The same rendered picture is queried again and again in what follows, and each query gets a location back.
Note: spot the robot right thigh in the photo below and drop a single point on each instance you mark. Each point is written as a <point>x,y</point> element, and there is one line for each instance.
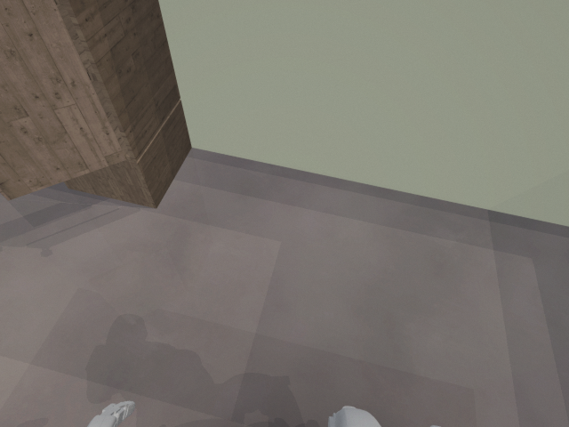
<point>352,417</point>

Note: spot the cupboard door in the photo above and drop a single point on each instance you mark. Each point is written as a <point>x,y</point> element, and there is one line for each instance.
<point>53,127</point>

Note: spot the left robot hand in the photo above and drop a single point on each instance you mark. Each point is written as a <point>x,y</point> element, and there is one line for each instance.
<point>113,415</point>

